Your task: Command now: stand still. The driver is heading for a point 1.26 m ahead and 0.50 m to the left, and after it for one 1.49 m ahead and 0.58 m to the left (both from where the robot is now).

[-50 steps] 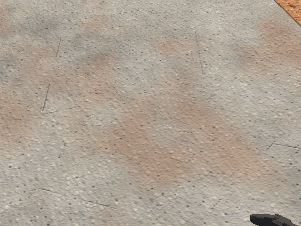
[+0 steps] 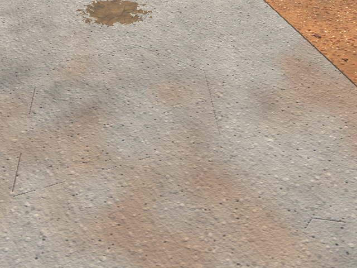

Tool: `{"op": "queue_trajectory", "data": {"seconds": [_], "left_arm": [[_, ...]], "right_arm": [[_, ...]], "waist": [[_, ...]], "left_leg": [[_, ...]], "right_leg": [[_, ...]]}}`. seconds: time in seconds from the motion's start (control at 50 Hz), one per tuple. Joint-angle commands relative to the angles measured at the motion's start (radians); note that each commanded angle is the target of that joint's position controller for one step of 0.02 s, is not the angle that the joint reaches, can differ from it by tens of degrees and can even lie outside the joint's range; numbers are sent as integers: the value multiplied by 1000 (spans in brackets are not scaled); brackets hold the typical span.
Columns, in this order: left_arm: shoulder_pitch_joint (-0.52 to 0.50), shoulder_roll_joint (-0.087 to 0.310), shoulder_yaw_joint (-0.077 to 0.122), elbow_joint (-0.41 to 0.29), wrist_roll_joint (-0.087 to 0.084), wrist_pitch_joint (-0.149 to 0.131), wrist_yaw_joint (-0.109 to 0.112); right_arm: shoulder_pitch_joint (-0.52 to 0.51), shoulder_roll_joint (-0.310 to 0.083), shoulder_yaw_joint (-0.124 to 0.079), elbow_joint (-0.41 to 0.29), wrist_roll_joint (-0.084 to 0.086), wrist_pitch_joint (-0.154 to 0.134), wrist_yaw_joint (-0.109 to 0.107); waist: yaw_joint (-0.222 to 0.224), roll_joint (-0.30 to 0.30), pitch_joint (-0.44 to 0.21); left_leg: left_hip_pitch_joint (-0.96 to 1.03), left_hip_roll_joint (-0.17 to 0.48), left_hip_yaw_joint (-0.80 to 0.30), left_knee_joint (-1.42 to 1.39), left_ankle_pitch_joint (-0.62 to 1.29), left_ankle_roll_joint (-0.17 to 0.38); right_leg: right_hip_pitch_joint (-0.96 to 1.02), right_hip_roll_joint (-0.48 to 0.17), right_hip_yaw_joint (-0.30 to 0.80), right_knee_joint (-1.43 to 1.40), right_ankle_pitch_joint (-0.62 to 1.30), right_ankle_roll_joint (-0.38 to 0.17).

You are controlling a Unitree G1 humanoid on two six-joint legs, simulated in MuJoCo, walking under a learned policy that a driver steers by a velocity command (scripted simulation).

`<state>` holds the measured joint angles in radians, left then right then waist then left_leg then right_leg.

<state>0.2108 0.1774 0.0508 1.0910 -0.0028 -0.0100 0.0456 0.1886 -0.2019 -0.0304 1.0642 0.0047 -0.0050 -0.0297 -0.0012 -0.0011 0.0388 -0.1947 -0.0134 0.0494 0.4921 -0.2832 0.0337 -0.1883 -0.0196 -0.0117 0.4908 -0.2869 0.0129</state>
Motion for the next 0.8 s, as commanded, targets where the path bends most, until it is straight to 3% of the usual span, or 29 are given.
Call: {"op": "queue_trajectory", "data": {"seconds": [0.02,0.06,0.1,0.14,0.16,0.2,0.22,0.26,0.32,0.36,0.38,0.4,0.42,0.44,0.46,0.48,0.5,0.54,0.58,0.66,0.76,0.8], "left_arm": [[51,96,16,-10,0,-1,5],[69,84,14,6,1,2,5],[64,88,19,7,-11,3,7],[-1,66,13,-34,-16,-19,4],[-38,56,10,-57,-21,-35,-3],[-88,86,20,-86,-31,-60,-18],[-78,99,26,-87,-35,-68,-24],[-74,107,32,-84,-35,-81,-32],[-18,61,28,-47,-22,-79,-36],[100,83,43,-3,-16,-62,-33],[161,118,54,1,-12,-56,-25],[225,216,70,-9,0,-54,-11],[288,282,73,-3,24,-57,-17],[221,230,53,-28,24,-71,-17],[129,202,42,-64,15,-77,-17],[43,194,35,-96,14,-76,-18],[-2,181,31,-114,17,-75,-16],[8,149,22,-115,32,-71,-4],[28,168,26,-119,32,-64,13],[12,220,45,-148,15,-40,37],[-29,249,65,-182,6,-21,32],[-11,265,74,-188,-4,-22,21]], "right_arm": [[40,-95,-17,-15,0,-5,-4],[59,-85,-16,2,0,-4,-4],[77,-124,-33,9,16,0,-7],[148,-173,-50,15,26,-15,-8],[169,-202,-60,18,25,-28,-7],[170,-189,-60,7,3,-62,-5],[153,-175,-57,-3,4,-74,-1],[106,-158,-54,-27,22,-80,5],[87,-182,-58,-25,19,-53,7],[117,-172,-53,-12,27,-39,6],[103,-134,-40,-15,24,-41,4],[95,-60,-18,-40,-3,-41,1],[119,-34,-18,-56,9,-41,-14],[121,-99,-37,-60,23,-38,-19],[91,-126,-47,-71,30,-35,-16],[96,-123,-54,-62,30,-25,-20],[91,-124,-63,-62,24,-14,-27],[96,-108,-72,-74,19,3,-22],[59,-95,-75,-109,20,14,-17],[-45,-80,-68,-187,13,33,-2],[-126,-99,-69,-255,12,48,26],[-157,-103,-70,-279,18,50,38]], "waist": [[0,-3,-25],[1,1,-44],[-11,38,6],[-48,135,87],[-59,175,122],[-65,145,142],[-48,114,120],[-28,86,80],[13,87,38],[53,77,-9],[84,32,-34],[88,-201,-84],[99,-343,-149],[61,-203,-126],[37,-146,-83],[4,-94,-63],[-10,-91,-38],[-21,-110,-38],[-19,-105,-40],[-2,-91,-53],[15,-95,-39],[34,-91,-52]], "left_leg": [[18,57,-56,-70,289,26],[27,49,-50,-81,172,30],[-8,64,-97,-116,-251,75],[1,232,-346,-267,-563,169],[-11,331,-497,-338,-600,227],[44,413,-597,-373,-474,270],[92,405,-566,-359,-400,253],[103,330,-406,-347,-255,186],[-56,189,-161,-229,33,133],[-145,155,-137,-116,122,104],[-196,111,-105,5,152,57],[-294,11,-7,311,-90,-30],[-406,-64,-49,563,-386,-59],[-423,-11,-155,721,-379,-51],[-453,14,-163,752,-311,-37],[-430,42,-152,732,-241,-32],[-414,60,-145,699,-177,-32],[-360,54,-111,685,-87,-39],[-384,53,-96,615,-50,-53],[-397,79,-72,452,-18,-77],[-337,88,-12,327,-32,-58],[-317,90,9,289,-61,-36]], "right_leg": [[7,-28,24,-59,265,-27],[17,-13,7,-60,157,-27],[-72,36,-45,18,-165,-45],[-256,45,-74,182,-234,-57],[-309,19,-50,287,-197,-68],[-468,-51,36,493,-258,-88],[-517,-80,57,526,-250,-96],[-462,-98,36,380,-183,-96],[-137,7,-97,116,8,-54],[65,61,-121,31,135,-36],[158,6,-49,-13,176,-51],[236,-224,208,-109,381,-107],[256,-425,502,-203,464,-263],[197,-422,488,-190,431,-277],[140,-382,368,-178,415,-241],[85,-330,259,-185,398,-199],[43,-304,189,-197,426,-179],[5,-258,72,-207,518,-177],[35,-261,24,-210,564,-198],[86,-301,-9,-230,484,-224],[74,-322,-68,-216,398,-229],[97,-348,-59,-230,236,-223]]}}
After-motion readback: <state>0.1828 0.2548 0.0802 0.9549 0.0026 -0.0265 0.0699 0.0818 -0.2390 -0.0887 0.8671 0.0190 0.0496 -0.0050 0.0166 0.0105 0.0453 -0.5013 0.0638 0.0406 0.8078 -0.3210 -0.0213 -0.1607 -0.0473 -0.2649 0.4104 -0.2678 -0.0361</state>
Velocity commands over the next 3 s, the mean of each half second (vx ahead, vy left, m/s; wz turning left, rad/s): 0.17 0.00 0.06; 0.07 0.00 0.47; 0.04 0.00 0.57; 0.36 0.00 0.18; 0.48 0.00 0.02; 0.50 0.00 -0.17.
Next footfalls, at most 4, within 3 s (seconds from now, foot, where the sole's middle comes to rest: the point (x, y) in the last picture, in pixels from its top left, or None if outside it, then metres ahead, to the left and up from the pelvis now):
0.38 right None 0.14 -0.16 -0.77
0.92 left None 0.16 0.08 -0.77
1.40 right None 0.31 -0.09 -0.77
1.82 left None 0.22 0.18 -0.77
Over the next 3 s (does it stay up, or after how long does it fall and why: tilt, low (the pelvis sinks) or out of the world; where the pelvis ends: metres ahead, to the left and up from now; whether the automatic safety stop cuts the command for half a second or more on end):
stays up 0.70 0.47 0.00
